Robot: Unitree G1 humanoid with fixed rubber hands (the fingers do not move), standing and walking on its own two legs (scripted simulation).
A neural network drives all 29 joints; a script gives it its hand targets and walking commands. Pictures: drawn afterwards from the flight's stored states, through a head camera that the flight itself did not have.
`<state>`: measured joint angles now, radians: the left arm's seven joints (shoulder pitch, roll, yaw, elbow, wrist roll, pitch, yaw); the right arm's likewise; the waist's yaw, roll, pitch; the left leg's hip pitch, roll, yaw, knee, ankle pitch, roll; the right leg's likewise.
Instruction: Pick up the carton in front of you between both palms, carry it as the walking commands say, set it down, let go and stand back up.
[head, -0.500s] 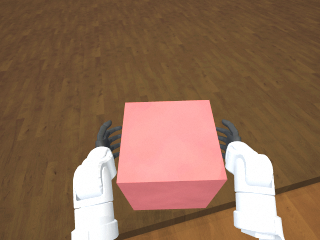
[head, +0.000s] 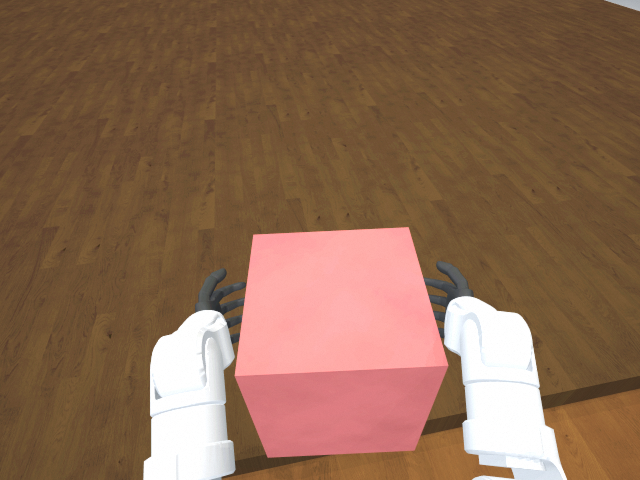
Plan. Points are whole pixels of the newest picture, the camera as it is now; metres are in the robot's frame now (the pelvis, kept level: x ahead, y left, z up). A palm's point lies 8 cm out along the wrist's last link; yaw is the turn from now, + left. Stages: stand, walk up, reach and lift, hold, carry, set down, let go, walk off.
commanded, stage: carry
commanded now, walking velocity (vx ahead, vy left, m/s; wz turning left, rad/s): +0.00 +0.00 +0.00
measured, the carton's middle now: (336, 345) +0.32 -0.01 +0.00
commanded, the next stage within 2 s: none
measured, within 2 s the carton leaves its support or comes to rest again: neither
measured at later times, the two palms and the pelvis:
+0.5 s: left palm (165, 361) +0.25 +0.18 +0.10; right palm (441, 348) +0.25 -0.12 +0.10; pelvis -0.06 +0.03 -0.01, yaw +0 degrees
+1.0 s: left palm (163, 370) +0.24 +0.18 +0.10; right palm (446, 354) +0.24 -0.12 +0.10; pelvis -0.07 +0.03 -0.01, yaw +0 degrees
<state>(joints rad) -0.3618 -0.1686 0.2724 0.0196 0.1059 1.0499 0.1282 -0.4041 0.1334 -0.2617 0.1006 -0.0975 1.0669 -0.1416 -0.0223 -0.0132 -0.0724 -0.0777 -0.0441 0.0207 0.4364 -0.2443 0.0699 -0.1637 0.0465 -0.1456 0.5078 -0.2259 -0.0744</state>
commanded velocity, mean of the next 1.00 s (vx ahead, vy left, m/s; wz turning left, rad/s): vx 0.00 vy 0.00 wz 0.00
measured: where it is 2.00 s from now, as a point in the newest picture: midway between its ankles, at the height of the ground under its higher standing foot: outside the picture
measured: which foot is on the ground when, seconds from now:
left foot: down 0.00-1.00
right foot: down 0.00-1.00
